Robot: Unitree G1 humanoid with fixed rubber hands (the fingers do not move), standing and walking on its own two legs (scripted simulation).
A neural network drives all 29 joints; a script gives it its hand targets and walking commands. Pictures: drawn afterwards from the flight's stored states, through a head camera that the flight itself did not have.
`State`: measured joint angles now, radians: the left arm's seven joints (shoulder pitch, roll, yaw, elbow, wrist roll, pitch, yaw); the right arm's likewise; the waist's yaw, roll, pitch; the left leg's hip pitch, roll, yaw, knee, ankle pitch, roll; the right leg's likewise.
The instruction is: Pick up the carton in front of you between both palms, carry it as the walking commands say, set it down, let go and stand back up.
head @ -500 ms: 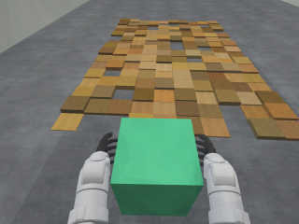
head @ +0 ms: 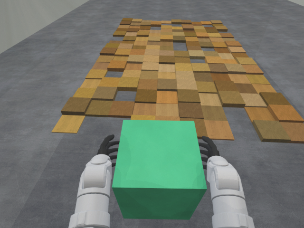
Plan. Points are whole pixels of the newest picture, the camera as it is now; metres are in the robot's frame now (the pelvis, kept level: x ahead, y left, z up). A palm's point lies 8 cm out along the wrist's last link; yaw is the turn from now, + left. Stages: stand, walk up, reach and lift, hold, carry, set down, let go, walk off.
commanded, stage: hold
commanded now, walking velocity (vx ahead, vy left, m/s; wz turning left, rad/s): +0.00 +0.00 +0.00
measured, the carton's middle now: (157, 171) +0.30 +0.00 -0.03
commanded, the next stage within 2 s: carry in 0.28 s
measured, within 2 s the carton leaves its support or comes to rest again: neither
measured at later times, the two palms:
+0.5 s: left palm (96, 151) +0.31 +0.17 +0.06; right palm (204, 149) +0.32 -0.13 +0.07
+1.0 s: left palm (95, 106) +0.48 +0.22 +0.08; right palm (181, 102) +0.51 -0.08 +0.08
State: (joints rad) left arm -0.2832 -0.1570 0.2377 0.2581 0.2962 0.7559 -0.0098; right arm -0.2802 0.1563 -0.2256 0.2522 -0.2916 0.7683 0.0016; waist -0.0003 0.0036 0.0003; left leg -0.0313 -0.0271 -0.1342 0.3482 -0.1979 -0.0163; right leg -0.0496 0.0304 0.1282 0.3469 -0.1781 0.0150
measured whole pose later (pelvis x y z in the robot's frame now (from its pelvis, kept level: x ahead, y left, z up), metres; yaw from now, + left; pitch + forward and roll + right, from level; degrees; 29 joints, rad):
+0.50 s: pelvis +0.03 +0.02 -0.01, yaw +2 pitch +1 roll +1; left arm -0.20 -0.14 0.14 -0.02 0.20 0.87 0.04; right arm -0.20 0.14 -0.16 -0.01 -0.18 0.87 -0.04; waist -0.01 -0.03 -0.13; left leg -0.24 0.01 0.01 0.51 -0.29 -0.01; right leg -0.26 -0.05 0.04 0.55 -0.34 0.02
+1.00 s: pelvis +0.26 +0.05 -0.01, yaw +3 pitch +5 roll +0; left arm 0.02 -0.13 0.04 -0.52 0.01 1.21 0.16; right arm 0.03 0.13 -0.06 -0.52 -0.02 1.20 -0.14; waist 0.05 -0.03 -0.15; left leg -0.53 0.07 0.19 0.55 -0.17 0.00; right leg -0.01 -0.08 -0.18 0.32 -0.38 0.04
